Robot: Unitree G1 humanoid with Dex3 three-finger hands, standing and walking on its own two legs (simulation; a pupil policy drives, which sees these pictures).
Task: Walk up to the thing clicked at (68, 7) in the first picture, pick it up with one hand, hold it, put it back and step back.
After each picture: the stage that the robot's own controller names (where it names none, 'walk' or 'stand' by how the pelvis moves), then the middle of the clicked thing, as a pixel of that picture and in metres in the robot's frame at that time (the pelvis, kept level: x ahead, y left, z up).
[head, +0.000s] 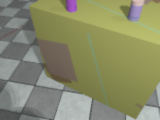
stand; (71, 1) +0.98 +0.09 +0.05
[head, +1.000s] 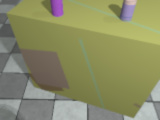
walk; (56, 4) +0.87 +0.14 +0.07
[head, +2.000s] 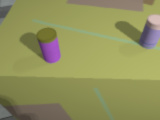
walk; (49, 46) +0.48 +0.12 +0.08
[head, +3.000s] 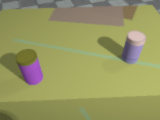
stand; (30, 67) +0.40 +0.20 +0.08
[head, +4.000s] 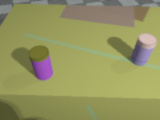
stand; (41, 63) +0.42 +0.18 +0.06
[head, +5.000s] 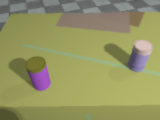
stand; (39, 74) +0.40 +0.18 +0.05
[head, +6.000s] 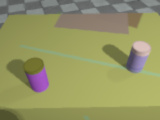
stand; (37, 75) +0.39 +0.19 +0.05
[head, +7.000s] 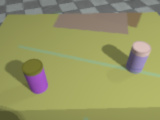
rise first; (36, 76) +0.38 +0.19 +0.05
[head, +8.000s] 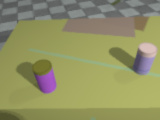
rise first; (45, 77) +0.39 +0.18 +0.06
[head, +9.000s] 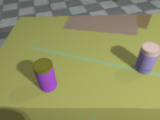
go down; (45, 75) +0.39 +0.18 +0.06
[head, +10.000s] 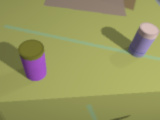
go down; (34, 61) +0.40 +0.16 +0.10
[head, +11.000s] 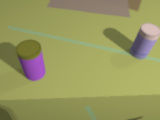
go down; (32, 61) +0.40 +0.17 +0.10
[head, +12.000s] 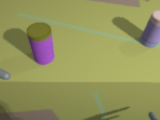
close in; (41, 44) +0.43 +0.15 +0.13
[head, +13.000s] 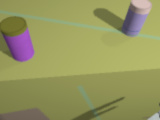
close in; (18, 40) +0.44 +0.17 +0.15
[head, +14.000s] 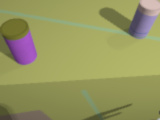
close in; (20, 43) +0.42 +0.18 +0.15
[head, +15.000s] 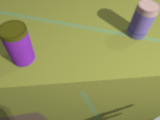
close in; (18, 45) +0.42 +0.18 +0.14
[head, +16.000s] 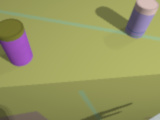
close in; (15, 44) +0.42 +0.18 +0.14
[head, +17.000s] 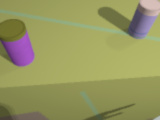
close in; (17, 44) +0.42 +0.18 +0.14
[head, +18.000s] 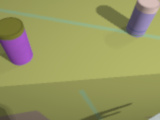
close in; (15, 43) +0.42 +0.18 +0.15
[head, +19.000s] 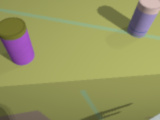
close in; (17, 43) +0.42 +0.18 +0.15
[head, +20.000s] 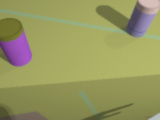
close in; (14, 44) +0.42 +0.18 +0.15
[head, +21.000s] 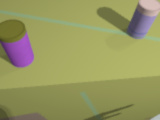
close in; (17, 45) +0.41 +0.18 +0.14
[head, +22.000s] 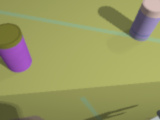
close in; (13, 49) +0.40 +0.18 +0.14
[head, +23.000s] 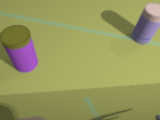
close in; (21, 50) +0.40 +0.17 +0.14
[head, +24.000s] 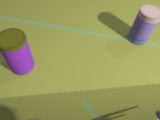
close in; (17, 53) +0.40 +0.18 +0.13
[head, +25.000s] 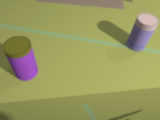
close in; (22, 59) +0.39 +0.17 +0.13
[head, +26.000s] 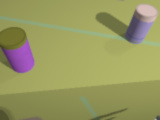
close in; (18, 51) +0.41 +0.18 +0.13
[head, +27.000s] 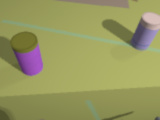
close in; (28, 55) +0.40 +0.16 +0.13
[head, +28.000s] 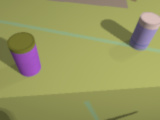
close in; (26, 55) +0.40 +0.17 +0.13
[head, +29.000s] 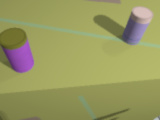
close in; (18, 51) +0.41 +0.18 +0.13
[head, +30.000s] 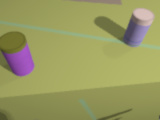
stand; (18, 55) +0.40 +0.18 +0.13
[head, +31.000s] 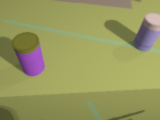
stand; (30, 55) +0.40 +0.16 +0.13
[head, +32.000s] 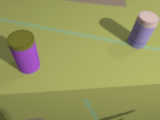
close in; (25, 53) +0.41 +0.17 +0.13
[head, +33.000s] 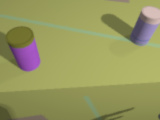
stand; (25, 50) +0.41 +0.17 +0.13
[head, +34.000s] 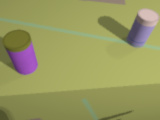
close; (22, 53) +0.40 +0.17 +0.13
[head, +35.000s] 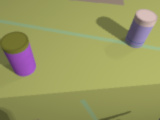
close in; (20, 55) +0.40 +0.18 +0.13
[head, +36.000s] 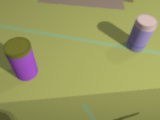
close; (22, 60) +0.39 +0.17 +0.12
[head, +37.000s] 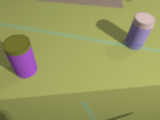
close; (21, 57) +0.40 +0.17 +0.12
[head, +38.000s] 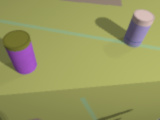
close; (21, 53) +0.41 +0.17 +0.13
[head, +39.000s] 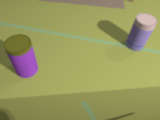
close; (22, 57) +0.40 +0.17 +0.12
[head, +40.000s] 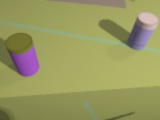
close; (24, 56) +0.40 +0.17 +0.12
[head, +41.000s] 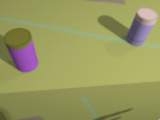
close; (23, 51) +0.41 +0.17 +0.13
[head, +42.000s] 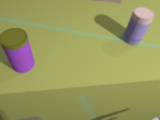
close; (19, 51) +0.41 +0.18 +0.13
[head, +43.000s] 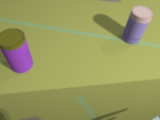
close; (17, 52) +0.41 +0.18 +0.13
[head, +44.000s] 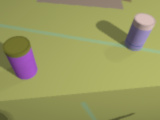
close; (22, 59) +0.40 +0.17 +0.12
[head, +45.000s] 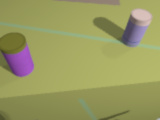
close; (18, 55) +0.40 +0.18 +0.12
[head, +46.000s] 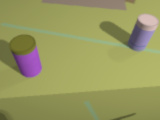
lift; (27, 57) +0.40 +0.17 +0.12
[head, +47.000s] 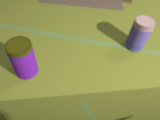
close in; (23, 59) +0.39 +0.17 +0.12
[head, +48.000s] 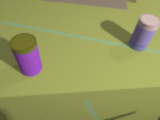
close; (27, 56) +0.40 +0.17 +0.12
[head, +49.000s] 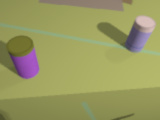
close; (24, 58) +0.40 +0.17 +0.12
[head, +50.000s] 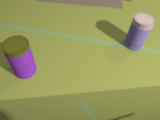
close; (21, 58) +0.40 +0.18 +0.12
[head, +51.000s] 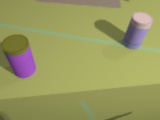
close; (20, 57) +0.40 +0.18 +0.12
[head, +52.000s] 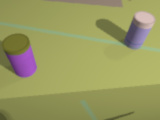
close; (21, 56) +0.40 +0.17 +0.12
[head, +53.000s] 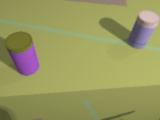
lift; (24, 55) +0.40 +0.17 +0.12
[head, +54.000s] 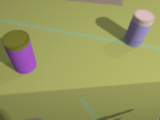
close; (21, 53) +0.41 +0.18 +0.12
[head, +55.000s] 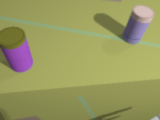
close; (17, 51) +0.41 +0.18 +0.13
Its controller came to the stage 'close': yes
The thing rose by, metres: 0.00
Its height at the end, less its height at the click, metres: +0.00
